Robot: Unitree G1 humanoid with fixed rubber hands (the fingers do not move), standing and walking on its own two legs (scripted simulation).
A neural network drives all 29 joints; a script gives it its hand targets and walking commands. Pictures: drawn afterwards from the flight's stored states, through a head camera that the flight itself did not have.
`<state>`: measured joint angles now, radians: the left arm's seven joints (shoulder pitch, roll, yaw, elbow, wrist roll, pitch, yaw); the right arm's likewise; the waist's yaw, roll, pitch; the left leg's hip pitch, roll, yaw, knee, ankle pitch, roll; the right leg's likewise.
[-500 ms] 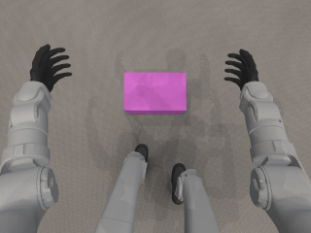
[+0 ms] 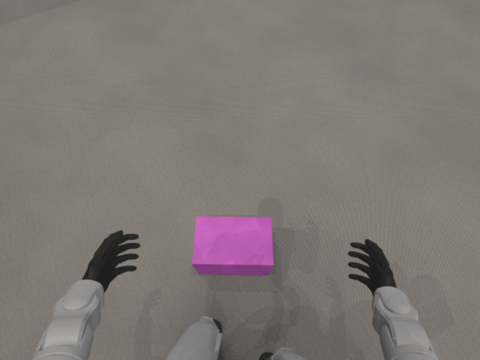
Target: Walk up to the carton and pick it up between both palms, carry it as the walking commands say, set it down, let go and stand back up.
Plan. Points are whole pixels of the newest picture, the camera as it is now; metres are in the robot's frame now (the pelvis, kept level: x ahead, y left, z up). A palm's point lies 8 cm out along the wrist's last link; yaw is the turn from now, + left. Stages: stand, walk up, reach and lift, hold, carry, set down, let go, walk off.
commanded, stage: let go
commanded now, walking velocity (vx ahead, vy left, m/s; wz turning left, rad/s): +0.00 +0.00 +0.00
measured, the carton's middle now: (233, 247) +0.43 +0.09 -0.65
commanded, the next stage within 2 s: stand in 0.66 s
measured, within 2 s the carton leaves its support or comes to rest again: neither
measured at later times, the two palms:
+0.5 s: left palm (105, 311) +0.15 +0.23 -0.03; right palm (429, 351) +0.18 -0.26 -0.05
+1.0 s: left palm (78, 318) +0.13 +0.29 -0.07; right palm (426, 348) +0.18 -0.25 -0.04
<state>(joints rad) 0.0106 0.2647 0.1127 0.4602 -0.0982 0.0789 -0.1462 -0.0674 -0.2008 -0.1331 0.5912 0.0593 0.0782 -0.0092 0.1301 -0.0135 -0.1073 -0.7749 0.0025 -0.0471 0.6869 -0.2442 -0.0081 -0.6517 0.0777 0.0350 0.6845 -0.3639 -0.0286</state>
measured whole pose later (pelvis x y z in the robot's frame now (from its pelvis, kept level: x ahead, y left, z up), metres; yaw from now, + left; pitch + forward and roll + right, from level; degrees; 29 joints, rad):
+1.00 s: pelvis +0.02 +0.01 +0.02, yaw -1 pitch +3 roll -1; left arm 0.25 0.29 0.09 0.64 0.01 0.02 0.00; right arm 0.24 -0.25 -0.06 0.56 0.04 0.02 -0.02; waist 0.06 -0.03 -0.05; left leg -0.34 0.00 -0.01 0.56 -0.27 0.00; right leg -0.21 0.07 0.08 0.51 -0.35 -0.02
